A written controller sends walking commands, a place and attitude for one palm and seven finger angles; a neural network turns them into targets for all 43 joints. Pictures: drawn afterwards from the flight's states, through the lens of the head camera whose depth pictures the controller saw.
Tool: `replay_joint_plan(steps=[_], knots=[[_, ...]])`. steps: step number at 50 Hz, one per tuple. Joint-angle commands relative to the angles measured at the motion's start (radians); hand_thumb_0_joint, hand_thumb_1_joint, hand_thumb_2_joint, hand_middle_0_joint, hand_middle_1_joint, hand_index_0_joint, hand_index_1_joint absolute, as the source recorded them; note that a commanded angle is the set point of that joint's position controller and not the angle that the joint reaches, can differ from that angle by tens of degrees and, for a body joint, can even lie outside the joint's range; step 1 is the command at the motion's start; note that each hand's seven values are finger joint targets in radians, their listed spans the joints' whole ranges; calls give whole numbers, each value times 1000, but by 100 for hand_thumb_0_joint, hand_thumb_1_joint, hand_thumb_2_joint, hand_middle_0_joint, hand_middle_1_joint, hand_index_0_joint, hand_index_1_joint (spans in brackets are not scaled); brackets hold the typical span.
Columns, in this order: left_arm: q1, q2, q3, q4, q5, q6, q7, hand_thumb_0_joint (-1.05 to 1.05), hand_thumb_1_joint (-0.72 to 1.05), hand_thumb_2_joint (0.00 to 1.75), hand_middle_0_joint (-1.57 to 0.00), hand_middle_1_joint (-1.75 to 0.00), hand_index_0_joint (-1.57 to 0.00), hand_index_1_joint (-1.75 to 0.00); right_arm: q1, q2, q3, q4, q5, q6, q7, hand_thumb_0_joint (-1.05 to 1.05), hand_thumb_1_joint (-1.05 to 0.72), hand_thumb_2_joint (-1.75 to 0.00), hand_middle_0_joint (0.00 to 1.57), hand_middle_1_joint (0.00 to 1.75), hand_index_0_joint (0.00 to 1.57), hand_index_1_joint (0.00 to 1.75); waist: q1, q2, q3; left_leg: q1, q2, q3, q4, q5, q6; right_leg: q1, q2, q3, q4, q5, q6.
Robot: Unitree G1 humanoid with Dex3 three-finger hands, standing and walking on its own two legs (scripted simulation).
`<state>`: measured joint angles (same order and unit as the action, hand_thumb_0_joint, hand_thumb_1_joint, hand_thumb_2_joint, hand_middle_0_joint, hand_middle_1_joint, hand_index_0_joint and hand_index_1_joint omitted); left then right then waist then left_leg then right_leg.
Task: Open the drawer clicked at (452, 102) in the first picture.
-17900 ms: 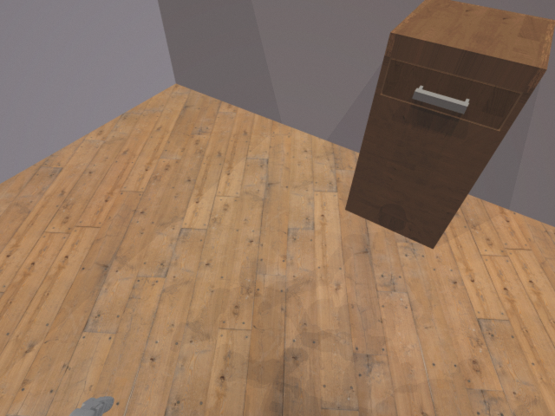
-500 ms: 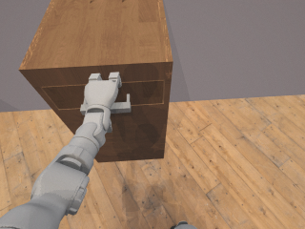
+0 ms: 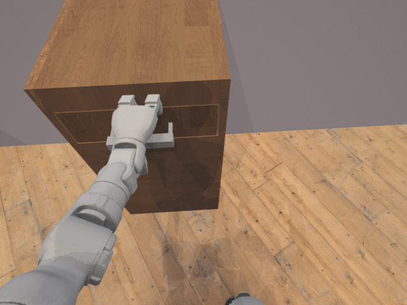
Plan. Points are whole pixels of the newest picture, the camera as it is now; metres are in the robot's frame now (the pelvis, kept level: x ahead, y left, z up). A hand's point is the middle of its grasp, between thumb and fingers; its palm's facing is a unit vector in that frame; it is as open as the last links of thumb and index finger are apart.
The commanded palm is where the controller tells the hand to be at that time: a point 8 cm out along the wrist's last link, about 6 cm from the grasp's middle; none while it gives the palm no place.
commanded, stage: move the hooked fingers above the handle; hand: left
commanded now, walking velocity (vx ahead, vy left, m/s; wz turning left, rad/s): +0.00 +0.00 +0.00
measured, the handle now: (141, 134) +0.52 +0.14 -0.04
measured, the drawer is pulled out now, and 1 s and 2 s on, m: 0.00 0.00 0.00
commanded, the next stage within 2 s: lower the fingers behind the handle in 1.56 s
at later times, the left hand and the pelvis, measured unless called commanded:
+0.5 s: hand (133, 145) +0.45 +0.14 +0.01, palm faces -0.05 -0.04 -1.00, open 13.8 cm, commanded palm +0.44 +0.14 +0.07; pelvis -0.01 +0.00 +0.00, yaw +0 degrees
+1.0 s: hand (140, 144) +0.45 +0.13 +0.00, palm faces -0.08 -0.05 -1.00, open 13.8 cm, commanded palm +0.44 +0.14 +0.07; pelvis -0.01 +0.00 +0.00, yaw -1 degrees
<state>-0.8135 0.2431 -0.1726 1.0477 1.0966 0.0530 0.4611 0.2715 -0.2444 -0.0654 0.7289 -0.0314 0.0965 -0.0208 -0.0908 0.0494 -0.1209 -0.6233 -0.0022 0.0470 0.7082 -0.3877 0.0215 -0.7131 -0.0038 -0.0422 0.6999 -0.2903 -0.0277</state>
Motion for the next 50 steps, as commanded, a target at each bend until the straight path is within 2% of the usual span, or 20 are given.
replay_joint_plan(steps=[1, 4, 5, 7, 10, 12, 19, 22, 24, 27, 29, 31, 33, 34, 38, 39, 42, 46, 48, 50], knots=[[-467, 191, 73, -115, 4, 74, 73, 0, -50, 30, -30, -120, -30, -120, 86, -122, -28, -63, 0, -5, 8, 0, -90, -90, 20, 30, 20, 30, -25, -45, -427, 122, -34, -14, -52, 387, 7, 317, 34, 25, -39, 353, -12], [-459, 205, 76, -95, -13, 123, 52, 0, -50, 30, -30, -120, -30, -120, 75, -130, -26, -73, 8, 6, 5, 0, -90, -90, 20, 30, 20, 30, -22, -86, -437, 107, -34, -1, -68, 372, 11, 365, 32, 32, -53, 374, -5], [-468, 251, 109, -94, -17, 128, 44, 0, -50, 30, -30, -120, -30, -120, 70, -133, -22, -74, 8, 11, 0, 0, -90, -90, 20, 30, 20, 30, -16, -97, -448, 96, -36, 1, -71, 369, 13, 395, 28, 39, -52, 385, -3], [-444, 276, 111, -66, -19, 147, 26, 0, -50, 30, -30, -120, -30, -120, 63, -136, -13, -79, 16, 18, -9, 0, -90, -90, 20, 30, 20, 30, -11, -119, -412, 60, -38, 7, -89, 322, 16, 415, 25, 47, -63, 362, 2], [-410, 244, 85, -55, -19, 140, -6, 0, -50, 30, -30, -120, -30, -120, 52, -134, -11, -92, 22, 18, -18, 0, -90, -90, 20, 30, 20, 30, -7, -112, -382, 63, -37, 13, -100, 304, 16, 403, 24, 47, -76, 338, 0], [-397, 279, 97, -50, -15, 127, -19, 0, -50, 30, -30, -120, -30, -120, 59, -137, -5, -96, 25, 13, -26, 0, -90, -90, 20, 30, 20, 30, -6, -123, -352, 45, -34, 12, -105, 260, 17, 385, 22, 51, -81, 287, 2], [-410, 193, 50, -211, -18, -35, -46, 0, -50, 30, -30, -120, -30, -120, 104, -124, -34, -107, 16, -31, -25, 0, -90, -90, 20, 30, 20, 30, -17, -54, -446, 141, -27, -7, -64, 325, 19, 340, 27, 50, -63, 316, -5], [-455, 142, 16, -255, -11, -79, -15, 0, -50, 30, -30, -120, -30, -120, 119, -119, -44, -89, 9, -42, -13, 0, -90, -90, 20, 30, 20, 30, -34, -18, -440, 174, -24, -27, -44, 354, 16, 274, 31, 40, -52, 300, -10], [-493, 147, 26, -269, 0, -82, 21, 0, -50, 30, -30, -120, -30, -120, 123, -122, -48, -71, 2, -43, -5, 0, -90, -90, 20, 30, 20, 30, -42, -14, -440, 194, -20, -42, -33, 376, 10, 233, 34, 29, -42, 284, -12], [-539, 145, 32, -253, 3, -49, 70, 0, -50, 30, -30, -120, -30, -120, 122, -122, -47, -54, -3, -37, 10, 0, -90, -90, 20, 30, 20, 30, -45, 13, -438, 203, -19, -52, -28, 397, 1, 199, 39, 15, -29, 271, -17], [-527, 210, 87, -205, 8, -2, 96, 0, -50, 30, -30, -120, -30, -120, 109, -128, -40, -46, -6, -26, 14, 0, -90, -90, 20, 30, 20, 30, -31, 3, -442, 175, -25, -43, -33, 381, -1, 224, 40, 15, -28, 268, -18], [-516, 219, 90, -140, 9, 56, 104, 0, -50, 30, -30, -120, -30, -120, 96, -128, -31, -46, -4, -14, 17, 0, -90, -90, 20, 30, 20, 30, -28, -12, -431, 143, -29, -36, -45, 368, -1, 252, 40, 15, -30, 279, -17], [-494, 176, 53, -80, 0, 115, 90, 0, -50, 30, -30, -120, -30, -120, 82, -129, -24, -52, 4, -5, 18, 0, -90, -90, 20, 30, 20, 30, -31, -53, -402, 119, -28, -27, -64, 341, 2, 270, 40, 15, -44, 274, -14], [-478, 188, 63, -66, -5, 136, 78, 0, -50, 30, -30, -120, -30, -120, 77, -132, -25, -56, 8, -1, 17, 0, -90, -90, 20, 30, 20, 30, -22, -52, -407, 119, -26, -19, -71, 344, 3, 287, 39, 18, -49, 283, -12], [-428, 171, 43, -26, -40, 162, -2, 0, -50, 30, -30, -120, -30, -120, 74, -138, -21, -80, 21, 18, 1, 0, -90, -90, 20, 30, 20, 30, -21, -129, -405, 104, -27, -5, -91, 333, 12, 358, 36, 29, -70, 321, -2], [-420, 182, 49, -21, -40, 159, -16, 0, -50, 30, -30, -120, -30, -120, 74, -140, -18, -82, 23, 18, -5, 0, -90, -90, 20, 30, 20, 30, -25, -167, -382, 87, -27, -4, -99, 306, 15, 366, 34, 31, -78, 307, 1], [-388, 181, 42, -39, -35, 116, -51, 0, -50, 30, -30, -120, -30, -120, 69, -140, -13, -96, 26, 12, -19, 0, -90, -90, 20, 30, 20, 30, -20, -153, -331, 71, -28, 0, -104, 271, 19, 347, 29, 38, -86, 281, -1], [-421, 188, 48, -185, -12, -7, -51, 0, -50, 30, -30, -120, -30, -120, 84, -125, -23, -115, 16, -17, -25, 0, -90, -90, 20, 30, 20, 30, -7, -67, -404, 119, -27, -9, -78, 304, 20, 331, 27, 48, -62, 290, -10], [-428, 170, 47, -244, 0, -54, -23, 0, -50, 30, -30, -120, -30, -120, 97, -114, -32, -112, 9, -29, -19, 0, -90, -90, 20, 30, 20, 30, -3, -31, -440, 154, -24, -14, -57, 355, 17, 314, 30, 45, -46, 318, -14], [-468, 196, 71, -298, 18, -75, 21, 0, -50, 30, -30, -120, -30, -120, 95, -111, -35, -103, 0, -35, -13, 0, -90, -90, 20, 30, 20, 30, -3, 10, -466, 169, -24, -28, -35, 402, 9, 285, 33, 37, -23, 326, -19]])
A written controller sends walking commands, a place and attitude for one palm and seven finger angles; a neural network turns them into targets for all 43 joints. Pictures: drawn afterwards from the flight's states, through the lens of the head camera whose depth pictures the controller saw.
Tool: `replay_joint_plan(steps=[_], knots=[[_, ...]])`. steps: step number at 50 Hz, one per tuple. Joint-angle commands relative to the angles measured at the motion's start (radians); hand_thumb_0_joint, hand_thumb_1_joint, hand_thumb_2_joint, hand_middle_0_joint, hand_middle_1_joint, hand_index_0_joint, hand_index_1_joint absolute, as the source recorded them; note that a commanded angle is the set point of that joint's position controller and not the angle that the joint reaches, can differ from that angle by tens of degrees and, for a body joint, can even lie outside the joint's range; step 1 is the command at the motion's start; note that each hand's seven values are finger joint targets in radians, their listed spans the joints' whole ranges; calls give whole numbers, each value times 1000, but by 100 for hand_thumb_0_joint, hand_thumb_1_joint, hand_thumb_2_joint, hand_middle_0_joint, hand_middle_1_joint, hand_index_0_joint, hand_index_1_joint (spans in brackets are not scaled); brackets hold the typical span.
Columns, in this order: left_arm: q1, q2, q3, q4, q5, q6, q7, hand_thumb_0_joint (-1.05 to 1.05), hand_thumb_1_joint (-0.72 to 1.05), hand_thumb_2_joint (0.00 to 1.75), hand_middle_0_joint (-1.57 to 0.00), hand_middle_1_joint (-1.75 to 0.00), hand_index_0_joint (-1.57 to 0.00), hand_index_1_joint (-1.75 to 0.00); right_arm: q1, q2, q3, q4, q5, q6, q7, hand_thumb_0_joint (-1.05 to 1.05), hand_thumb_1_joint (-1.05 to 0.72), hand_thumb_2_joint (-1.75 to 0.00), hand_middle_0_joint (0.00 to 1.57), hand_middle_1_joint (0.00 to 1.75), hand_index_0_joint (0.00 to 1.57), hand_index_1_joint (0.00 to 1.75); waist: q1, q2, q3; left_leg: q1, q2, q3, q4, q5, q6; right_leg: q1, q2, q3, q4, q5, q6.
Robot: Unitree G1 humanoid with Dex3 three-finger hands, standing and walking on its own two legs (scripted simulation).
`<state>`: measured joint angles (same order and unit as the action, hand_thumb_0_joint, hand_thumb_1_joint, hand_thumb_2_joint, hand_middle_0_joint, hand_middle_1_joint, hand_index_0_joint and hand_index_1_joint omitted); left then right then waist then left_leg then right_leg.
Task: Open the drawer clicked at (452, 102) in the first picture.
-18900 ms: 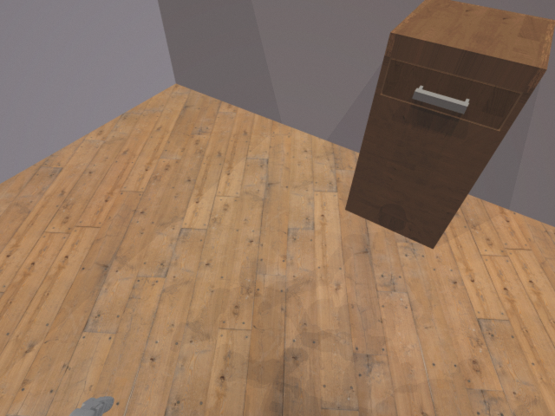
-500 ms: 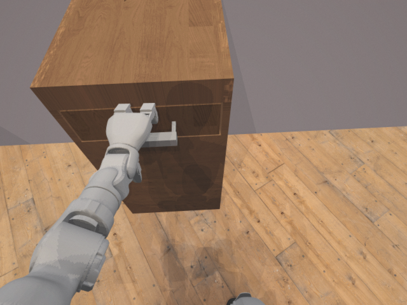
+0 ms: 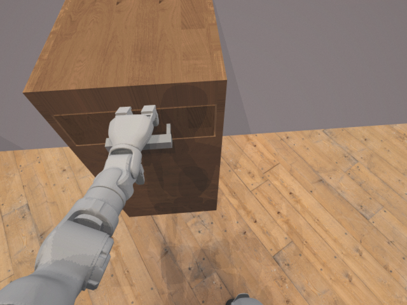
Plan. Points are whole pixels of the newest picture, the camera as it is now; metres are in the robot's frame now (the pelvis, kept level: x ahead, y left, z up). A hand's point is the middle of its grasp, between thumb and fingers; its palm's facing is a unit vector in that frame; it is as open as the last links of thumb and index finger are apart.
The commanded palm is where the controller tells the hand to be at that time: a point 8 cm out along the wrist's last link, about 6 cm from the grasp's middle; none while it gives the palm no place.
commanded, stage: move the hooked fingers above the handle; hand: left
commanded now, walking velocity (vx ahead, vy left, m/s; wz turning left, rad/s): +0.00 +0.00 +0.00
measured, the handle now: (140, 136) +0.52 +0.15 -0.05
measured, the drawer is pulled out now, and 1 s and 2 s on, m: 0.00 0.00 0.00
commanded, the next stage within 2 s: lower the fingers behind the handle in 0.56 s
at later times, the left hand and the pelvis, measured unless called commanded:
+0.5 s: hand (155, 141) +0.46 +0.10 +0.00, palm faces -0.08 -0.09 -0.99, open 13.8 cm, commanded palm +0.45 +0.14 +0.07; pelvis +0.00 +0.00 +0.00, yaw +1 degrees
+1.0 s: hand (136, 145) +0.46 +0.14 +0.00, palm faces -0.10 -0.02 -0.99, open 13.8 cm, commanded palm +0.45 +0.15 +0.04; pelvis -0.01 -0.01 +0.00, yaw +0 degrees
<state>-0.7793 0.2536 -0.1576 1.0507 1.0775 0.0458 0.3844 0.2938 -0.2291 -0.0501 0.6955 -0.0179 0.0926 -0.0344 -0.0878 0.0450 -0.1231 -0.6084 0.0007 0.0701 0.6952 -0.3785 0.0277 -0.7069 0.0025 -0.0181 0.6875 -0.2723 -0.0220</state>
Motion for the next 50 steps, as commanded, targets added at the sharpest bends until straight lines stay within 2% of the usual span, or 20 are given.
replay_joint_plan(steps=[1, 6, 8, 11, 13, 16, 17, 18, 20, 24, 25, 29, 32, 33, 35, 37, 39, 42, 47, 50], knots=[[-502, 186, 63, -297, 43, -65, 123, 0, -50, 30, -30, -120, -30, -120, 79, -125, -54, -62, -18, -32, 6, 0, -90, -90, 20, 30, 20, 30, -10, 22, -468, 160, -24, -54, -15, 402, 0, 263, 27, 9, -6, 304, -24], [-539, 201, 77, -216, 39, 41, 197, 0, -50, 30, -30, -120, -30, -120, 66, -133, -53, -28, -19, -20, 22, 0, -90, -90, 20, 30, 20, 30, -30, -23, -457, 123, -32, -46, -18, 369, -2, 278, 30, 0, -14, 300, -18], [-549, 187, 54, -158, 20, 102, 183, 0, -50, 30, -30, -120, -30, -120, 57, -139, -48, -20, -9, -9, 23, 0, -90, -90, 20, 30, 20, 30, -39, -38, -432, 113, -35, -40, -34, 340, 0, 287, 31, 1, -32, 287, -15], [-547, 99, -27, -98, -17, 153, 114, 0, -50, 30, -30, -120, -30, -120, 59, -143, -50, -20, 6, 4, 20, 0, -90, -90, 20, 30, 20, 30, -55, -62, -424, 141, -31, -39, -58, 331, 4, 302, 30, 3, -58, 288, -10], [-519, 55, -64, -96, -44, 149, 52, 0, -50, 30, -30, -120, -30, -120, 59, -148, -51, -28, 10, 10, 14, 0, -90, -90, 20, 30, 20, 30, -57, -87, -438, 164, -30, -41, -61, 348, 9, 319, 31, 5, -67, 310, -7], [-495, 37, -83, -71, -49, 104, -9, 0, -50, 30, -30, -120, -30, -120, 68, -155, -48, -29, 7, 8, 4, 0, -90, -90, 20, 30, 20, 30, -72, -112, -369, 144, -28, -45, -64, 323, 14, 296, 27, 4, -71, 298, -5], [-469, 23, -94, -72, -43, 83, -23, 0, -50, 30, -30, -120, -30, -120, 68, -153, -46, -31, 8, 6, 2, 0, -90, -90, 20, 30, 20, 30, -66, -116, -357, 138, -30, -48, -62, 318, 13, 286, 27, 2, -68, 290, -7], [-465, 32, -83, -86, -36, 56, -26, 0, -50, 30, -30, -120, -30, -120, 69, -152, -46, -35, 6, 1, 1, 0, -90, -90, 20, 30, 20, 30, -64, -114, -332, 130, -28, -49, -62, 306, 13, 270, 26, 3, -69, 277, -9], [-492, 61, -51, -142, -27, -7, -11, 0, -50, 30, -30, -120, -30, -120, 72, -147, -44, -45, 0, -12, -1, 0, -90, -90, 20, 30, 20, 30, -51, -84, -345, 120, -31, -54, -52, 310, 13, 262, 25, 8, -54, 275, -16], [-504, 243, 114, -238, 38, -60, 112, 0, -50, 30, -30, -120, -30, -120, 75, -126, -38, -56, -19, -27, 0, 0, -90, -90, 20, 30, 20, 30, 9, -8, -449, 76, -38, -44, -16, 363, 6, 302, 23, 20, 9, 324, -25], [-506, 316, 175, -255, 53, -48, 148, 0, -50, 30, -30, -120, -30, -120, 59, -128, -34, -56, -27, -24, 2, 0, -90, -90, 20, 30, 20, 30, 27, -6, -470, 52, -42, -44, -4, 380, 4, 321, 22, 21, 28, 343, -27], [-499, 284, 142, -189, 80, 97, 249, 0, -50, 30, -30, -120, -30, -120, 31, -125, -30, -51, -29, -19, 16, 0, -90, -90, 20, 30, 20, 30, 5, -25, -459, 16, -39, -20, 3, 362, -4, 308, 25, 7, 32, 342, -19], [-546, 328, 157, -192, 50, 193, 243, 0, -50, 30, -30, -120, -30, -120, 16, -133, -29, -53, -15, 4, 15, 0, -90, -90, 20, 30, 20, 30, 7, -54, -549, 49, -42, -7, -17, 374, -1, 405, 23, 16, 11, 389, -7], [-549, 316, 143, -171, 27, 223, 226, 0, -50, 30, -30, -120, -30, -120, 1, -133, -28, -57, -7, 14, 10, 0, -90, -90, 20, 30, 20, 30, 2, -59, -553, 50, -45, -3, -30, 354, 1, 432, 21, 20, -4, 387, -2], [-560, 258, 95, -128, -13, 243, 169, 0, -50, 30, -30, -120, -30, -120, 6, -137, -32, -52, 5, 25, -4, 0, -90, -90, 20, 30, 20, 30, -30, -118, -531, 57, -44, -6, -47, 329, 8, 454, 20, 23, -34, 387, 7], [-494, 285, 114, -59, -38, 249, 121, 0, -50, 30, -30, -120, -30, -120, 6, -150, -24, -41, 15, 36, -17, 0, -90, -90, 20, 30, 20, 30, -19, -160, -479, 37, -43, -3, -72, 296, 10, 463, 17, 26, -50, 363, 14], [-484, 256, 76, -34, -39, 228, 72, 0, -50, 30, -30, -120, -30, -120, 15, -153, -18, -44, 21, 33, -31, 0, -90, -90, 20, 30, 20, 30, -33, -179, -406, 24, -40, -5, -88, 255, 14, 433, 13, 30, -70, 323, 16], [-424, 252, 62, -21, -12, 153, 20, 0, -50, 30, -30, -120, -30, -120, 33, -158, -14, -50, 19, 18, -40, 0, -90, -90, 20, 30, 20, 30, -23, -139, -344, 11, -37, -5, -85, 220, 16, 373, 11, 35, -68, 267, 6], [-338, 233, 66, -69, 6, 27, 16, 0, -50, 30, -30, -120, -30, -120, 56, -148, -22, -74, 12, -24, -34, 0, -90, -90, 20, 30, 20, 30, -4, -107, -335, -19, -39, -8, -41, 206, 14, 318, 13, 43, -40, 241, -4], [-421, 182, 37, -139, 22, -37, 53, 0, -50, 30, -30, -120, -30, -120, 75, -138, -38, -66, 7, -54, -23, 0, -90, -90, 20, 30, 20, 30, -32, -70, -361, -18, -38, -22, 2, 209, 13, 242, 16, 37, -14, 220, -10]])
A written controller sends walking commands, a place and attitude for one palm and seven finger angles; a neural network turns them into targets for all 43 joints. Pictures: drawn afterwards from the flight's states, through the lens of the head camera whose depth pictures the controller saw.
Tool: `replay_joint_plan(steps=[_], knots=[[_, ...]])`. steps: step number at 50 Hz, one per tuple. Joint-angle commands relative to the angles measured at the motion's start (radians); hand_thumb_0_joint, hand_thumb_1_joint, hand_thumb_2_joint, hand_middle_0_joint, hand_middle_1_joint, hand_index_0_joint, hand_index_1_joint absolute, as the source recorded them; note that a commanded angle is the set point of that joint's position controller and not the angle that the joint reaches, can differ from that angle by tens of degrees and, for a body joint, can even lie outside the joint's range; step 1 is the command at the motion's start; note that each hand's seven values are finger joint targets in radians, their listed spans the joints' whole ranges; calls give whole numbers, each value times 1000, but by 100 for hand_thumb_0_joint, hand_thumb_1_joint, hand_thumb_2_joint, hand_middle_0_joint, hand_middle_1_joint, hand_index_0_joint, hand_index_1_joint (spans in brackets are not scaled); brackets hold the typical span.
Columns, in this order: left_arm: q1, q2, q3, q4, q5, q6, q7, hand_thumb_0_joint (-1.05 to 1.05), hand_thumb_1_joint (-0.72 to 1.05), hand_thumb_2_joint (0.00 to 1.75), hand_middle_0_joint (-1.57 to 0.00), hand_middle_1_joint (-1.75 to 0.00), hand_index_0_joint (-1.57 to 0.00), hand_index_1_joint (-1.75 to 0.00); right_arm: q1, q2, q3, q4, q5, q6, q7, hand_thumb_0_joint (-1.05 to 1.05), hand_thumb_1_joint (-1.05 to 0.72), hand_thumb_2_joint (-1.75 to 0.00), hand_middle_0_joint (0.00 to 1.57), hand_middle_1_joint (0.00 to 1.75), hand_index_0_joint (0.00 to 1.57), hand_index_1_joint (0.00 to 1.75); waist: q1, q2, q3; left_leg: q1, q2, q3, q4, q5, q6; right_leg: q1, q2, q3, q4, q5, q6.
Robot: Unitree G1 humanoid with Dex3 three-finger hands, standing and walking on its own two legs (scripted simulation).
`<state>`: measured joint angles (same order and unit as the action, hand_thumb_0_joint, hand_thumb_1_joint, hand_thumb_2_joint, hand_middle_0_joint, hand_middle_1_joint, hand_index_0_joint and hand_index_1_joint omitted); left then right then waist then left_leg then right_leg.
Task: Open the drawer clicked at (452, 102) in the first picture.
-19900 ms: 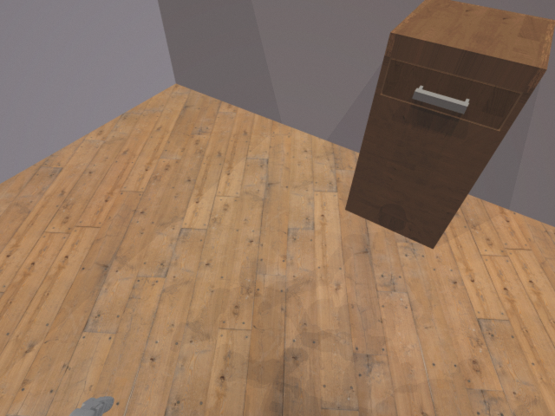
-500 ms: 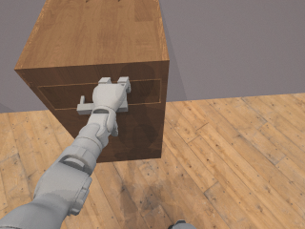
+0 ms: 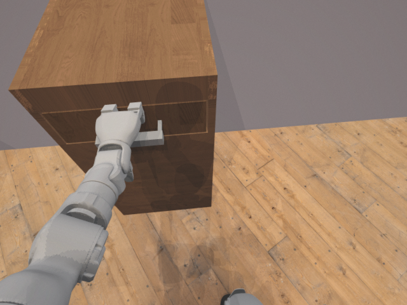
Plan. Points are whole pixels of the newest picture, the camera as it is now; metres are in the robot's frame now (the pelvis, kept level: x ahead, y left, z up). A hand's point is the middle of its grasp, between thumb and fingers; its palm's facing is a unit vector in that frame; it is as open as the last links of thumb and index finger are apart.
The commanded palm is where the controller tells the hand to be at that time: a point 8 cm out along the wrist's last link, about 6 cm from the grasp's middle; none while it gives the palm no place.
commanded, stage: lower the fingers behind the handle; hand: left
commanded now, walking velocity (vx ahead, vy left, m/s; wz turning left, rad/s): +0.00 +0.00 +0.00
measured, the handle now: (131, 133) +0.52 +0.16 -0.04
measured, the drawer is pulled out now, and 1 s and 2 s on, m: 0.00 0.00 0.00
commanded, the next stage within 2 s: close the thumb around the handle in 1.26 s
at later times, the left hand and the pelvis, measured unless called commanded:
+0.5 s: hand (132, 147) +0.48 +0.15 -0.04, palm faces -0.10 -0.05 -0.99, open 13.9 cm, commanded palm +0.46 +0.17 +0.01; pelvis +0.00 +0.01 -0.02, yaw +0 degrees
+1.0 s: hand (130, 153) +0.48 +0.16 -0.06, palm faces -0.04 -0.04 -1.00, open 13.9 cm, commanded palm +0.46 +0.16 -0.01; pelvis +0.00 +0.02 -0.04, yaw +1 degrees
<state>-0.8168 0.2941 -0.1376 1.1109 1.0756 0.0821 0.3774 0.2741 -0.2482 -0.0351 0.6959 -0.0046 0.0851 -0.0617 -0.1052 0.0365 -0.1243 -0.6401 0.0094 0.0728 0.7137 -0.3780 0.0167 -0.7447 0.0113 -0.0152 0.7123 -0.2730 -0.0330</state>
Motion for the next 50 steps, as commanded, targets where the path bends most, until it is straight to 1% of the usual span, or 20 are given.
replay_joint_plan(steps=[1, 2, 5, 7, 11, 15, 18, 21, 22, 24, 26, 30, 32, 35, 38, 41, 42, 44, 47, 50], knots=[[-419, 157, 26, -219, 31, -92, 80, 0, -50, 30, -30, -120, -30, -120, 108, -122, -59, -59, -12, -56, 9, 0, -90, -90, 20, 30, 20, 30, -27, -49, -383, 19, -44, -31, 0, 207, 26, 256, 8, 35, -26, 210, 2], [-438, 188, 55, -241, 38, -107, 101, 0, -50, 30, -30, -120, -30, -120, 115, -123, -65, -51, -17, -62, 13, 0, -90, -90, 20, 30, 20, 30, -24, -31, -422, 19, -45, -36, 20, 220, 26, 247, 9, 36, -6, 216, 0], [-532, 179, 58, -339, 53, -139, 159, 0, -50, 30, -30, -120, -30, -120, 132, -115, -81, -33, -36, -73, 27, 0, -90, -90, 20, 30, 20, 30, -34, 36, -546, 70, -46, -56, 70, 306, 21, 220, 12, 24, 43, 270, -7], [-514, 193, 78, -300, 59, -122, 196, 0, -50, 30, -30, -120, -30, -120, 143, -117, -85, -9, -44, -71, 38, 0, -90, -90, 20, 30, 20, 30, -39, 50, -566, 73, -44, -63, 92, 335, 15, 195, 14, 14, 63, 282, -6], [-484, 133, 37, -141, 45, -18, 218, 0, -50, 30, -30, -120, -30, -120, 139, -125, -78, 17, -38, -56, 60, 0, -90, -90, 20, 30, 20, 30, -58, 17, -466, 20, -41, -65, 86, 283, 10, 129, 21, -6, 54, 217, -5], [-506, 153, 37, -83, 15, 55, 176, 0, -50, 30, -30, -120, -30, -120, 132, -141, -67, 8, -30, -40, 61, 0, -90, -90, 20, 30, 20, 30, -60, -10, -469, 7, -44, -65, 66, 248, 17, 161, 24, -1, 40, 203, -4], [-517, 143, 18, -98, 6, 35, 125, 0, -50, 30, -30, -120, -30, -120, 148, -137, -67, -4, -31, -38, 52, 0, -90, -90, 20, 30, 20, 30, -68, -22, -500, 11, -41, -64, 76, 253, 23, 180, 22, 6, 47, 226, 2], [-449, 217, 78, -92, 6, -18, 95, 0, -50, 30, -30, -120, -30, -120, 154, -141, -57, -12, -34, -41, 44, 0, -90, -90, 20, 30, 20, 30, -42, -37, -495, -36, -40, -66, 89, 246, 27, 190, 19, 14, 73, 232, 1], [-453, 194, 62, -101, 13, -37, 96, 0, -50, 30, -30, -120, -30, -120, 156, -136, -56, -15, -36, -46, 41, 0, -90, -90, 20, 30, 20, 30, -49, -46, -483, -51, -39, -67, 96, 241, 28, 175, 19, 14, 79, 230, 2], [-421, 201, 81, -115, 32, -68, 116, 0, -50, 30, -30, -120, -30, -120, 161, -134, -56, -16, -42, -56, 46, 0, -90, -90, 20, 30, 20, 30, -34, -33, -472, -72, -37, -67, 111, 251, 27, 146, 19, 11, 100, 227, -3], [-399, 251, 131, -132, 50, -85, 148, 0, -50, 30, -30, -120, -30, -120, 161, -136, -57, -15, -48, -58, 50, 0, -90, -90, 20, 30, 20, 30, -17, -30, -502, -94, -36, -68, 134, 278, 24, 142, 19, 10, 132, 245, -5], [-418, 152, 80, -136, 63, -52, 210, 0, -50, 30, -30, -120, -30, -120, 162, -126, -71, -7, -52, -61, 69, 0, -90, -90, 20, 30, 20, 30, -39, -15, -488, -80, -30, -70, 157, 308, 16, 81, 24, -4, 141, 244, -8], [-424, 156, 82, -125, 60, -23, 226, 0, -50, 30, -30, -120, -30, -120, 167, -133, -76, 2, -50, -56, 76, 0, -90, -90, 20, 30, 20, 30, -46, -11, -501, -62, -25, -77, 163, 312, 12, 62, 25, -8, 145, 231, -6], [-527, 112, 38, -200, 51, -15, 223, 0, -50, 30, -30, -120, -30, -120, 174, -129, -87, 5, -52, -55, 79, 0, -90, -90, 20, 30, 20, 30, -69, 32, -579, 22, -19, -94, 174, 358, 6, 43, 26, -15, 149, 238, -5], [-513, 163, 71, -208, 40, -17, 206, 0, -50, 30, -30, -120, -30, -120, 182, -135, -86, 13, -53, -47, 71, 0, -90, -90, 20, 30, 20, 30, -61, 38, -617, 41, -20, -95, 183, 382, 6, 65, 25, -12, 155, 260, -3], [-460, 86, 12, -115, 41, 1, 189, 0, -50, 30, -30, -120, -30, -120, 179, -129, -81, 25, -51, -43, 71, 0, -90, -90, 20, 30, 20, 30, -73, 33, -527, 14, -18, -98, 183, 363, 3, 8, 27, -24, 152, 224, -4], [-448, 92, 15, -87, 40, 7, 185, 0, -50, 30, -30, -120, -30, -120, 175, -133, -77, 27, -48, -43, 72, 0, -90, -90, 20, 30, 20, 30, -75, 25, -478, -20, -19, -96, 182, 320, 6, -11, 28, -22, 149, 198, -6], [-438, 129, 40, -68, 40, 11, 183, 0, -50, 30, -30, -120, -30, -120, 166, -139, -69, 20, -48, -42, 68, 0, -90, -90, 20, 30, 20, 30, -70, -7, -455, -67, -25, -89, 176, 272, 12, 8, 27, -15, 147, 184, -7], [-478, 146, 47, -133, 44, -9, 180, 0, -50, 30, -30, -120, -30, -120, 163, -133, -68, 0, -50, -45, 65, 0, -90, -90, 20, 30, 20, 30, -59, 46, -522, -45, -28, -87, 183, 304, 11, 31, 24, -10, 164, 215, -9], [-438, 168, 74, -137, 46, -16, 183, 0, -50, 30, -30, -120, -30, -120, 161, -132, -68, -5, -54, -44, 66, 0, -90, -90, 20, 30, 20, 30, -49, 33, -548, -45, -28, -88, 198, 340, 11, 48, 25, -9, 176, 247, -9]])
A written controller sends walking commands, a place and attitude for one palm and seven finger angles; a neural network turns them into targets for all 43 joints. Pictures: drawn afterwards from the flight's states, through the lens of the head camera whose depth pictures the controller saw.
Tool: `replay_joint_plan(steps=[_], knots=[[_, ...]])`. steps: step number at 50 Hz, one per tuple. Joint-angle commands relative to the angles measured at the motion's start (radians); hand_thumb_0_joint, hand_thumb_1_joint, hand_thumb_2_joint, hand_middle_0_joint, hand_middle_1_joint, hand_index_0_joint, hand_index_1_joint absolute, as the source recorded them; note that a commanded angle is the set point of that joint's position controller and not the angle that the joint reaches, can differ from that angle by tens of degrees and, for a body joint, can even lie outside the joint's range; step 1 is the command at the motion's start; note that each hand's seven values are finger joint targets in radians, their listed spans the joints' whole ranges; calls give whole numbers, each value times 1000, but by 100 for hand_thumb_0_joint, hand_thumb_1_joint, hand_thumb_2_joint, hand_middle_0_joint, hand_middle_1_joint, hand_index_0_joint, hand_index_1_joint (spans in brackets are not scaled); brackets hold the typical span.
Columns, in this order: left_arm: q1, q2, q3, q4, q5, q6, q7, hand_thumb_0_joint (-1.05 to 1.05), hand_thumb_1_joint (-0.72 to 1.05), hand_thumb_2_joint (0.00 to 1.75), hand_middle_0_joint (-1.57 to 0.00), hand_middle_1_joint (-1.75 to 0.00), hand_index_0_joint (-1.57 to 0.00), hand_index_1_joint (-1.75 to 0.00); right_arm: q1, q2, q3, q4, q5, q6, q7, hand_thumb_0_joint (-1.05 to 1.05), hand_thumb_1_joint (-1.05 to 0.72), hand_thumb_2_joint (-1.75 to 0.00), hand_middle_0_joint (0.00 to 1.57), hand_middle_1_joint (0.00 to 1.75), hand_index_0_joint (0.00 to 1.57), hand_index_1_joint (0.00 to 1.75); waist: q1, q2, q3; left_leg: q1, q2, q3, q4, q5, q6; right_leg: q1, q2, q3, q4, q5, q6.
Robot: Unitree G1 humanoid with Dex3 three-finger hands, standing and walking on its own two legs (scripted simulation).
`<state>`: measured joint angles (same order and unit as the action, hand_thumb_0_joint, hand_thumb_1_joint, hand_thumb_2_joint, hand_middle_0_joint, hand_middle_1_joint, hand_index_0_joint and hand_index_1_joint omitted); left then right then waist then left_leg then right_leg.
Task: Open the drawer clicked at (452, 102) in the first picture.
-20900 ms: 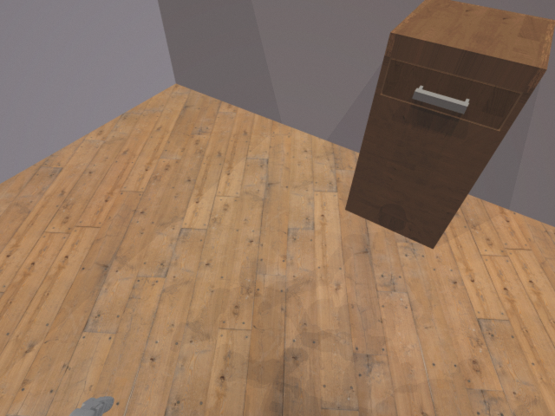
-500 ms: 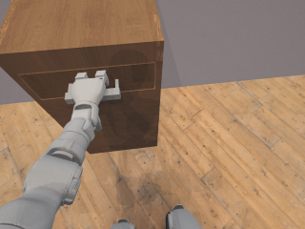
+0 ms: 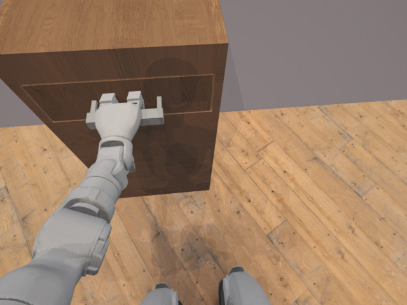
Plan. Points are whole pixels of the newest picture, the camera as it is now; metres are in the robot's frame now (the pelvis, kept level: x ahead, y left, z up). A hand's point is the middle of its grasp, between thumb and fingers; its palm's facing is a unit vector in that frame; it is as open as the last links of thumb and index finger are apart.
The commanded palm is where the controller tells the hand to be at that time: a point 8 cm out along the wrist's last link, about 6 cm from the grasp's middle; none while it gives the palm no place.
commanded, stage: lower the fingers behind the handle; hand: left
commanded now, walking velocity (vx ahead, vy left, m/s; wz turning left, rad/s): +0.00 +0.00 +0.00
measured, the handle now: (126, 110) +0.53 +0.14 +0.00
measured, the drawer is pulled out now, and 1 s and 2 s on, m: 0.00 0.00 0.02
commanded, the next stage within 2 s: close the thumb around the handle in 0.26 s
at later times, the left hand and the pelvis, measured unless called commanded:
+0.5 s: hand (123, 135) +0.48 +0.14 -0.02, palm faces -0.05 -0.02 -1.00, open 13.4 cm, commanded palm +0.46 +0.15 +0.03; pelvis +0.00 -0.01 +0.00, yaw +0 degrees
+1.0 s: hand (121, 133) +0.48 +0.15 -0.03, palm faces -0.04 -0.03 -1.00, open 5.8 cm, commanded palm +0.46 +0.15 +0.03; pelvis +0.00 +0.00 +0.00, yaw +0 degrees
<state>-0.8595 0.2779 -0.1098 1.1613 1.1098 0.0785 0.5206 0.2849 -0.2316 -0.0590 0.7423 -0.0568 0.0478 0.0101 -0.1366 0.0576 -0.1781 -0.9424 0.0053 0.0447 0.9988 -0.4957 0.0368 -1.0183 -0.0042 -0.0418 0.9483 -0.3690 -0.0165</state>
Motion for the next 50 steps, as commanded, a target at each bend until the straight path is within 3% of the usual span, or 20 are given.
replay_joint_plan(steps=[1, 2, 6, 9, 11, 15, 18, 21, 26, 28, 30, 36, 37, 40, 42, 43, 44, 46, 47, 50], knots=[[-388, 167, 32, -175, 14, -9, 43, 0, -50, 30, -30, -120, -30, -120, 154, -146, -42, -52, -1, -7, -6, 0, -90, -90, 20, 30, 20, 30, -21, 5, -478, 245, -22, -57, -88, 452, -9, 323, 39, 16, -61, 344, -23], [-402, 158, 27, -191, 16, -10, 47, 0, -50, 30, -30, -120, -30, -120, 156, -145, -46, -51, 0, -9, -5, 0, -90, -90, 20, 30, 20, 30, -29, -4, -476, 250, -18, -60, -86, 452, -8, 312, 41, 15, -62, 343, -22], [-392, 171, 47, -227, 9, -13, 55, 0, -50, 30, -30, -120, -30, -120, 160, -144, -50, -54, -1, -6, -3, 0, -90, -90, 20, 30, 20, 30, -17, -18, -530, 262, -21, -56, -84, 481, -8, 363, 39, 21, -60, 386, -19], [-380, 150, 31, -214, 8, -2, 58, 0, -50, 30, -30, -120, -30, -120, 153, -142, -50, -48, 1, -4, -3, 0, -90, -90, 20, 30, 20, 30, -22, -28, -491, 245, -22, -49, -94, 447, -5, 367, 39, 23, -76, 375, -17], [-371, 184, 55, -217, 10, 2, 59, 0, -50, 30, -30, -120, -30, -120, 154, -145, -49, -45, 1, -1, -3, 0, -90, -90, 20, 30, 20, 30, -11, -22, -506, 237, -25, -46, -95, 448, -5, 385, 37, 28, -71, 386, -19], [-387, 160, 30, -195, 7, 9, 57, 0, -50, 30, -30, -120, -30, -120, 140, -141, -44, -42, 3, -3, -6, 0, -90, -90, 20, 30, 20, 30, -22, -30, -451, 207, -30, -42, -107, 385, -2, 374, 38, 30, -90, 340, -20], [-385, 211, 61, -190, 0, 7, 53, 0, -50, 30, -30, -120, -30, -120, 141, -147, -40, -39, 3, -7, -11, 0, -90, -90, 20, 30, 20, 30, -19, -43, -458, 183, -34, -33, -107, 356, 4, 400, 33, 41, -93, 337, -16], [-371, 228, 65, -188, 0, -2, 40, 0, -33, 37, -31, -122, -31, -122, 137, -145, -36, -48, 6, -10, -15, 0, -90, -90, 20, 30, 20, 30, -9, -37, -475, 159, -40, -27, -108, 336, 5, 430, 29, 51, -90, 337, -15], [-393, 230, 51, -156, 5, -11, 30, 0, -5, 49, -33, -125, -33, -125, 142, -151, -35, -45, 10, -24, -20, 0, -90, -90, 20, 30, 20, 30, -31, -55, -424, 129, -39, -28, -100, 290, 8, 382, 29, 51, -96, 285, -12], [-417, 241, 55, -173, 2, -20, 28, 0, 6, 54, -34, -126, -34, -126, 148, -151, -36, -46, 10, -29, -22, 0, -90, -90, 20, 30, 20, 30, -31, -43, -455, 139, -40, -29, -94, 300, 8, 386, 30, 51, -89, 293, -13], [-416, 213, 43, -179, -6, -26, 21, 0, 17, 59, -35, -127, -35, -127, 150, -149, -40, -50, 9, -32, -19, 0, -90, -90, 20, 30, 20, 30, -31, -19, -479, 166, -40, -33, -91, 327, 6, 377, 32, 46, -83, 306, -16], [-412, 238, 56, -168, 2, -27, 19, 0, 51, 73, -37, -131, -37, -131, 166, -155, -40, -44, 8, -31, -18, 0, -90, -90, 20, 30, 20, 30, -33, -19, -477, 164, -35, -38, -79, 354, 5, 357, 33, 40, -70, 322, -14], [-409, 216, 41, -165, -1, -25, 19, 0, 56, 76, -38, -131, -38, -131, 167, -154, -41, -44, 8, -30, -16, 0, -90, -90, 20, 30, 20, 30, -37, -11, -475, 167, -35, -37, -79, 357, 4, 356, 34, 41, -74, 326, -15], [-408, 253, 70, -176, -6, -26, 15, 0, 73, 83, -39, -133, -39, -133, 164, -159, -38, -46, 8, -27, -16, 0, -90, -90, 20, 30, 20, 30, -24, -8, -490, 171, -36, -42, -81, 363, 2, 362, 36, 38, -67, 324, -17], [-377, 223, 54, -173, -5, -26, 14, 0, 84, 88, -40, -134, -40, -134, 167, -155, -42, -50, 8, -26, -13, 0, -90, -90, 20, 30, 20, 30, -22, -10, -493, 189, -33, -41, -83, 380, 1, 361, 37, 35, -70, 334, -17], [-389, 239, 65, -191, -4, -30, 15, 0, 90, 90, -40, -135, -40, -135, 169, -157, -41, -48, 9, -26, -13, 0, -90, -90, 20, 30, 20, 30, -18, -1, -486, 196, -29, -44, -85, 390, -1, 353, 37, 32, -66, 335, -18], [-373, 202, 39, -181, -3, -29, 13, 0, 90, 90, -40, -135, -40, -135, 167, -154, -43, -51, 9, -26, -12, 0, -90, -90, 20, 30, 20, 30, -21, -10, -488, 197, -30, -43, -86, 381, -1, 353, 38, 31, -72, 325, -17], [-372, 225, 61, -189, -2, -35, 17, 0, 90, 90, -40, -135, -40, -135, 173, -158, -43, -47, 10, -24, -10, 0, -90, -90, 20, 30, 20, 30, -15, -15, -486, 209, -26, -53, -90, 395, -3, 342, 40, 25, -67, 323, -19], [-375, 185, 32, -181, -2, -33, 19, 0, 90, 90, -40, -135, -40, -135, 170, -155, -44, -48, 8, -25, -9, 0, -90, -90, 20, 30, 20, 30, -28, -18, -471, 213, -24, -52, -90, 393, -2, 328, 42, 23, -71, 318, -18], [-391, 202, 46, -184, -2, -34, 22, 0, 90, 90, -40, -135, -40, -135, 167, -159, -43, -43, 8, -24, -7, 0, -90, -90, 20, 30, 20, 30, -23, -11, -459, 209, -26, -57, -93, 384, -5, 312, 42, 22, -69, 298, -22]])
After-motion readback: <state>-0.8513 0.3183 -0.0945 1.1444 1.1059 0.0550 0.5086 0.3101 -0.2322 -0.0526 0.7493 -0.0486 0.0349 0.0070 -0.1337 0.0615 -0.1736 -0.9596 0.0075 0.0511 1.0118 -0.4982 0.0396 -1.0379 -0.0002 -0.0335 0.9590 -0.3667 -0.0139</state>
